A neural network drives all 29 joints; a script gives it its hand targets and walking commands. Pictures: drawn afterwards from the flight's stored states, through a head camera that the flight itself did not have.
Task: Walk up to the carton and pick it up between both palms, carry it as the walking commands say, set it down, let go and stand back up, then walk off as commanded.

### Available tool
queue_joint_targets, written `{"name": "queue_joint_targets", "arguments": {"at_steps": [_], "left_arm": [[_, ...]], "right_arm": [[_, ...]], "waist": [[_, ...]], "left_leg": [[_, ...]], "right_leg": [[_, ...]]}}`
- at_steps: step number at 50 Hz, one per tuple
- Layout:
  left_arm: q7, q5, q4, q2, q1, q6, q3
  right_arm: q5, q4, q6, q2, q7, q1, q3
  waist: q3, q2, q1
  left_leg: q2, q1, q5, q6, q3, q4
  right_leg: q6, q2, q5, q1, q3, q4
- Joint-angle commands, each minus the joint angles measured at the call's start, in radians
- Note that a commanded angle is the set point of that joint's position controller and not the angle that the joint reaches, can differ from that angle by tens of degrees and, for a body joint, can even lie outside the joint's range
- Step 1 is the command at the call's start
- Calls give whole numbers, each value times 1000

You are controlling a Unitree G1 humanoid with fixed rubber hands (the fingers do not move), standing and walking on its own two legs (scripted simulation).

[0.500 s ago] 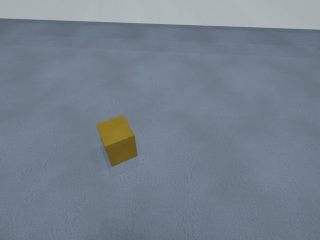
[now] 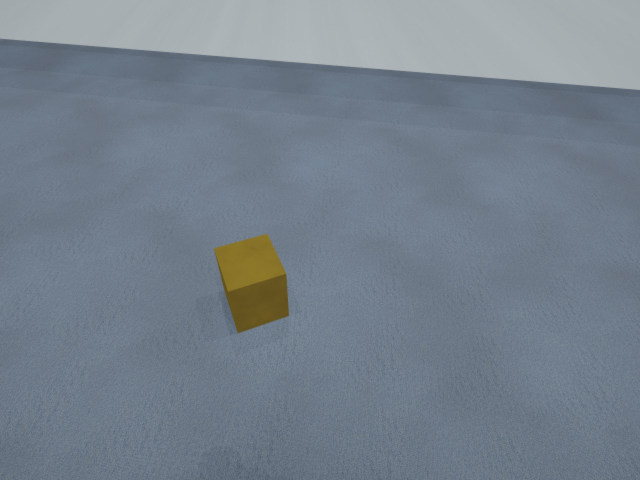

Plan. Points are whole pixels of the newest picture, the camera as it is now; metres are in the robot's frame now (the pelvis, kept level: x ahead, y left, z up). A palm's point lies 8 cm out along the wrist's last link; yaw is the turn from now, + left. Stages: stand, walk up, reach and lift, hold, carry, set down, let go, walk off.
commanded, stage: walk up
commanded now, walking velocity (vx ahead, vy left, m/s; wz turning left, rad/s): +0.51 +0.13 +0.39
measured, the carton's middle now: (252, 283) +0.94 +0.24 -0.65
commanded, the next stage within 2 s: none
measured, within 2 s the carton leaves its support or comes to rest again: neither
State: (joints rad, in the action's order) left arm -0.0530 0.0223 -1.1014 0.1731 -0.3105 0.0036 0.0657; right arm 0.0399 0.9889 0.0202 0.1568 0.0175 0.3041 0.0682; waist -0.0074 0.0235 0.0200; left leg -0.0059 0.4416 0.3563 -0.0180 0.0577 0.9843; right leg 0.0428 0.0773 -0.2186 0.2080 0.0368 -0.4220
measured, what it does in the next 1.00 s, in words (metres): walks ahead: left foot, then right foot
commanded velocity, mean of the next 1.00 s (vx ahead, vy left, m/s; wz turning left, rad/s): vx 0.45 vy -0.01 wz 0.15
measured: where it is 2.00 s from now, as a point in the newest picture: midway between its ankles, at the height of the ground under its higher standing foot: (283, 427)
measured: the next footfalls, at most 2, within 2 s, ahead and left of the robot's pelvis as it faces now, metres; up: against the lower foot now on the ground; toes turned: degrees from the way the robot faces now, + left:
left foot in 0.18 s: +0.07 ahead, +0.16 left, +0.00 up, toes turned +13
right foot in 0.74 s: +0.37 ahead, -0.07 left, +0.00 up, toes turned +5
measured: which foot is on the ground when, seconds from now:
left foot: up 0.00-0.16, down 0.18-0.72, up 0.74-1.00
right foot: down 0.00-0.16, up 0.18-0.72, down 0.74-1.00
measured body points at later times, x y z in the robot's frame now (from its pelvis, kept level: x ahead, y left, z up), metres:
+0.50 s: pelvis +0.11 +0.07 +0.01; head +0.11 +0.11 +0.46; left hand +0.24 +0.31 -0.13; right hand +0.00 -0.16 -0.11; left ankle +0.03 +0.15 -0.74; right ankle +0.25 -0.09 -0.66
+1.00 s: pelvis +0.34 +0.04 +0.00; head +0.39 +0.04 +0.45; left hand +0.22 +0.27 -0.13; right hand +0.48 -0.18 -0.15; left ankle +0.34 +0.19 -0.67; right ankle +0.33 -0.07 -0.74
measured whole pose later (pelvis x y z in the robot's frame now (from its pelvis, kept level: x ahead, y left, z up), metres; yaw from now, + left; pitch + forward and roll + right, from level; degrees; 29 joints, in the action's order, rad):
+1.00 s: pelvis +0.34 +0.04 +0.00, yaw +10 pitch +2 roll +1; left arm -0.02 0.04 -1.08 0.17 -0.43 0.08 0.05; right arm 0.03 0.96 0.00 0.23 0.02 0.15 0.10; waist 0.07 -0.04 0.06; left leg -0.07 0.57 0.25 -0.03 0.04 1.03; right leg 0.00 0.04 -0.25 0.16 0.08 -0.38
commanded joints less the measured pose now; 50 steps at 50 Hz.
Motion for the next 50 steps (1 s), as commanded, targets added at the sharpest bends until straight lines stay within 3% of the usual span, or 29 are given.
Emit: {"name": "queue_joint_targets", "arguments": {"at_steps": [1,2,5,6,7,8,9,10,11,12,15,17,19,25,27,29,30,31,33,34,35,36,37,38,39,40,41,44,50], "left_arm": [[-1,8,18,96,-41,46,24],[-3,7,44,152,82,63,32],[14,25,50,175,96,49,47],[22,24,38,209,98,37,61],[15,43,41,201,92,28,60],[26,29,75,113,156,17,38],[51,46,161,-17,194,34,0],[71,41,213,-3,234,51,8],[92,22,234,29,301,69,12],[101,20,207,92,238,72,19],[105,29,153,93,136,36,14],[113,11,161,62,146,14,12],[117,10,173,63,209,0,19],[112,-12,209,51,385,10,22],[108,4,247,61,468,18,25],[115,-9,249,11,454,27,14],[112,-1,267,29,425,31,12],[113,10,242,19,440,24,10],[98,6,241,53,347,27,23],[97,9,228,64,313,42,30],[90,20,186,30,176,58,28],[83,29,156,106,-13,78,35],[71,37,117,220,-175,87,64],[60,23,80,291,-179,79,77],[53,26,79,217,-118,81,41],[50,18,103,250,-88,84,54],[45,16,126,106,22,80,24],[34,3,84,59,-43,88,-2],[15,17,51,171,-171,83,0]], "right_arm": [[4,-101,-32,23,33,-62,11],[-15,-98,-34,40,35,38,15],[-21,-111,-20,23,32,51,7],[-29,-90,-20,54,17,123,18],[-27,-32,-28,74,4,313,34],[1,36,-34,64,-8,413,28],[30,32,-58,111,-26,472,7],[16,35,-68,152,-45,361,-3],[-3,18,-74,179,-40,330,4],[-12,-22,-94,166,-27,246,19],[-9,-36,-123,135,-16,156,8],[-7,-13,-129,99,-11,207,-2],[-11,-17,-130,102,-16,268,3],[-16,23,-124,33,-41,419,-7],[-15,18,-128,97,-41,451,17],[-9,30,-119,94,-46,443,9],[-13,22,-129,100,-48,412,14],[-4,58,-122,58,-45,423,0],[-9,58,-118,138,-56,390,18],[-6,51,-116,162,-54,349,24],[-6,68,-110,112,-55,355,6],[-17,74,-117,94,-51,351,2],[-7,49,-101,81,-47,315,5],[-13,-10,-106,35,-44,274,21],[-24,49,-104,-30,-33,388,12],[-26,9,-100,2,-35,290,16],[-7,20,-93,98,-26,219,27],[-6,14,-58,74,-11,144,37],[-8,-25,-8,22,13,-7,12]], "waist": [[4,141,-3],[59,145,-81],[117,213,-95],[40,115,-113],[38,-62,-208],[58,-365,-251],[130,-516,-259],[163,-327,-157],[111,-190,-131],[105,-85,-86],[75,-43,-9],[154,-181,-8],[151,-126,-40],[182,-226,-125],[135,-150,-164],[160,-219,-162],[130,-326,-129],[126,-221,-146],[132,-229,-82],[72,-274,-65],[-10,-191,7],[-115,-149,82],[-151,38,119],[-172,117,103],[-181,91,-5],[-184,196,47],[-35,71,11],[-6,131,-14],[75,70,-17]], "left_leg": [[-86,149,-97,-27,-11,202],[-105,37,-103,-22,-22,90],[-63,-188,77,-16,93,-210],[-26,-362,60,-14,158,-262],[-12,-462,127,2,150,-426],[-17,-469,167,-14,161,-464],[-340,-435,491,26,-405,-667],[-446,-363,476,92,-700,-898],[-487,-325,608,196,-831,-933],[-444,-260,494,179,-697,-903],[-303,-111,236,143,-438,-882],[-268,-188,123,118,-323,-887],[-257,-224,-37,112,-247,-876],[-276,-425,-150,135,-213,-908],[-307,-500,-194,133,-212,-882],[-286,-483,-399,121,-149,-825],[-276,-526,-461,116,-124,-805],[-281,-525,-558,132,-128,-781],[-331,-466,-642,122,-130,-734],[-277,-444,-698,83,-42,-648],[-213,-400,-836,74,1,-469],[-173,-205,-537,47,11,-274],[-72,-15,187,1,-28,37],[-28,98,157,14,-98,222],[-75,54,79,22,-136,228],[-51,167,103,21,-83,350],[-115,161,24,3,-111,338],[-117,101,-82,5,-105,213],[-82,117,-156,-27,-43,-36]], "right_leg": [[-57,279,-343,64,-181,271],[-48,262,-323,190,-103,312],[-64,187,-373,297,40,288],[-76,141,-472,360,80,189],[-98,147,-546,373,77,-57],[-99,91,-665,479,114,-344],[-55,-10,-510,745,79,-801],[-42,22,-255,856,-42,-880],[-28,77,-117,852,-51,-913],[-27,108,5,784,-50,-849],[-7,94,107,496,-26,-789],[1,73,147,549,4,-717],[20,61,191,513,17,-611],[22,8,176,562,81,-348],[17,15,176,567,83,-321],[15,0,149,528,105,-265],[-19,0,121,487,91,-209],[-18,-55,68,439,163,-202],[-41,-41,7,333,123,-163],[-50,-45,51,183,105,-81],[-77,-115,67,-50,177,-54],[-95,24,144,-314,34,-110],[-71,364,293,-428,-372,-17],[-221,419,585,-411,-519,73],[-193,425,838,-347,-441,46],[-293,421,650,-386,-465,53],[-271,330,659,-182,-350,91],[-167,223,776,-108,-110,103],[-165,276,782,-51,-118,139]]}}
